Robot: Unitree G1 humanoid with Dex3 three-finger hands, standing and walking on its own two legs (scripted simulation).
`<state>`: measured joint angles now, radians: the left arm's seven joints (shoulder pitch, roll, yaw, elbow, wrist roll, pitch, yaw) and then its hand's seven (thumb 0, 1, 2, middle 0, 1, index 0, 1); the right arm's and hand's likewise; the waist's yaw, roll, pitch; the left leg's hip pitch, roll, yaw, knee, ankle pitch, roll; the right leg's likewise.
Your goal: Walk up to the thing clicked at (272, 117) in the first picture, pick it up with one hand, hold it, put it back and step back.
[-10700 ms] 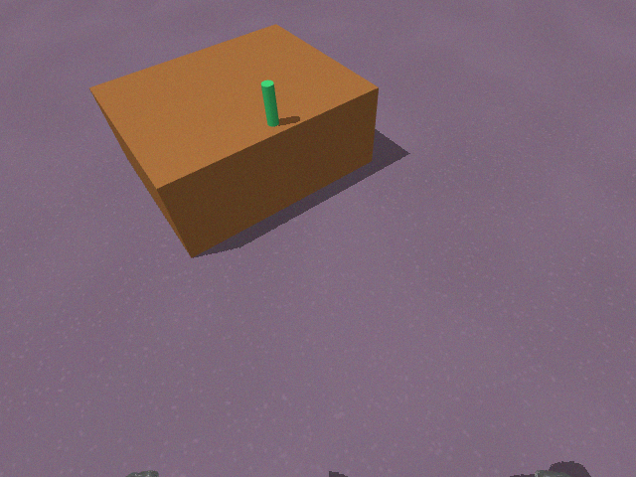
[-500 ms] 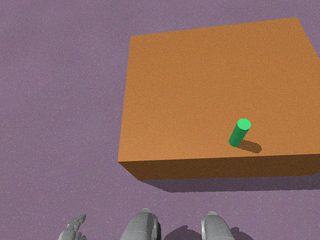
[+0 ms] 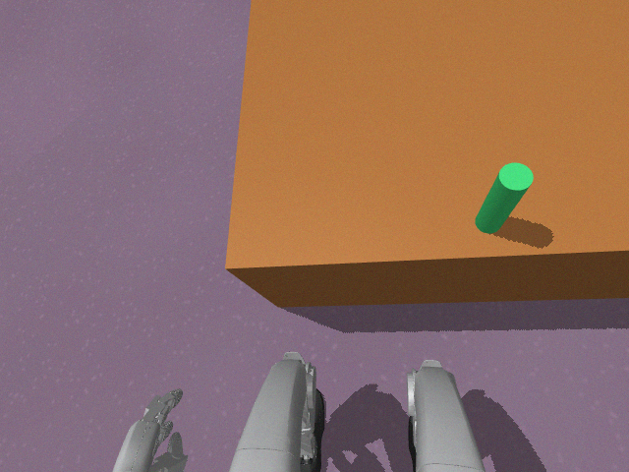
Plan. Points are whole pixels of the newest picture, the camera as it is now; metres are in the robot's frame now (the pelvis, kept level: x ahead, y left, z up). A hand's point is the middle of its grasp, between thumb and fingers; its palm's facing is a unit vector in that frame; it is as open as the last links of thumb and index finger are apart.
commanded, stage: approach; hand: right
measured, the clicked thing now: (500, 202) +0.48 -0.23 -0.16
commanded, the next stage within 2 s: close in in 0.26 s
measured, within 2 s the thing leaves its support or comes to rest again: neither
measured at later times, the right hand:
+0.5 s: hand (556, 236) +0.43 -0.31 -0.17, palm faces +0.14 +0.99 +0.01, open 17.5 cm
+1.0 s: hand (507, 226) +0.45 -0.24 -0.17, palm faces +0.15 +0.99 +0.01, open 17.0 cm
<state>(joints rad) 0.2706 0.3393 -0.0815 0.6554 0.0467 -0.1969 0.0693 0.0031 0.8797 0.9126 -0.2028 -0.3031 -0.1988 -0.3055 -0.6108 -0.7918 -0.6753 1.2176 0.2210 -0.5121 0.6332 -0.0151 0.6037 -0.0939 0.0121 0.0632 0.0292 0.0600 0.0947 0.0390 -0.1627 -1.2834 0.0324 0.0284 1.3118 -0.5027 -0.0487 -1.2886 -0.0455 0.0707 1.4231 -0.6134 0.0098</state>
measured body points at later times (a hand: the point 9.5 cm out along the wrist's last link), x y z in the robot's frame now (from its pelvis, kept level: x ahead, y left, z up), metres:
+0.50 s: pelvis -0.06 +0.01 -0.20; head +0.14 -0.04 +0.20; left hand +0.03 +0.28 -0.31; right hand +0.41 -0.36 -0.17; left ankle +0.05 +0.16 -0.59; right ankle +0.02 -0.12 -0.59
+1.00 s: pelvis -0.05 +0.01 -0.19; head +0.15 -0.02 +0.21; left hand +0.04 +0.29 -0.30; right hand +0.43 -0.29 -0.17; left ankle +0.05 +0.16 -0.59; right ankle +0.02 -0.12 -0.59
